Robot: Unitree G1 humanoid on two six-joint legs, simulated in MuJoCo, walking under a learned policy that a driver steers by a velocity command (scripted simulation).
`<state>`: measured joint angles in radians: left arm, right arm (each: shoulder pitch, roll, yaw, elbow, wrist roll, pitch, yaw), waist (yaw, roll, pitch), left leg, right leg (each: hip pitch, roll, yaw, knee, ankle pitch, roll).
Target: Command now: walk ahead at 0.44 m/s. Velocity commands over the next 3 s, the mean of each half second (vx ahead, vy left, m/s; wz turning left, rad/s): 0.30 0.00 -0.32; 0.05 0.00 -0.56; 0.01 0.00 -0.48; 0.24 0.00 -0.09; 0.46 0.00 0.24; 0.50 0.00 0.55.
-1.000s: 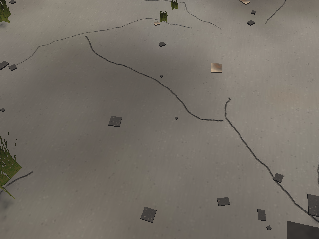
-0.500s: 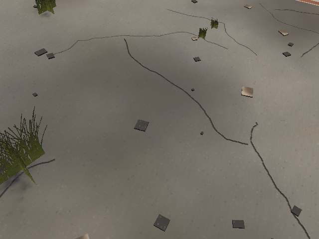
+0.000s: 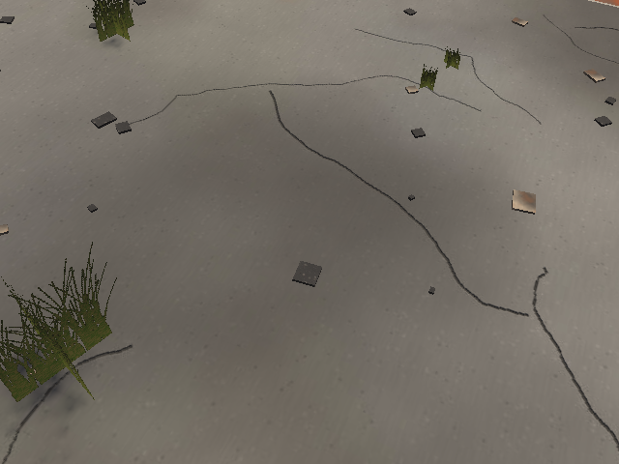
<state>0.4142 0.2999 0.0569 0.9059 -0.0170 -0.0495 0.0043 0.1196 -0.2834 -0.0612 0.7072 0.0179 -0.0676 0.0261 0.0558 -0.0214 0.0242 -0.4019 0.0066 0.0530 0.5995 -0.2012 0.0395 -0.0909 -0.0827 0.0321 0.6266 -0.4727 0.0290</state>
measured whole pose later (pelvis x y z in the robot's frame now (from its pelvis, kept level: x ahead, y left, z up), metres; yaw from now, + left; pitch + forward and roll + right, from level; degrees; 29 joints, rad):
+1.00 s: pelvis +0.29 +0.04 +0.01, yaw -29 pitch +2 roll -1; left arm 0.17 0.33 0.09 0.61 -0.01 0.04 0.02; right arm 0.20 -0.28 -0.06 0.72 -0.03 -0.01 -0.02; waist 0.00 -0.04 0.02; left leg -0.32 0.00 -0.04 0.52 -0.24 0.00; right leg -0.54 0.14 0.15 0.93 -0.44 0.02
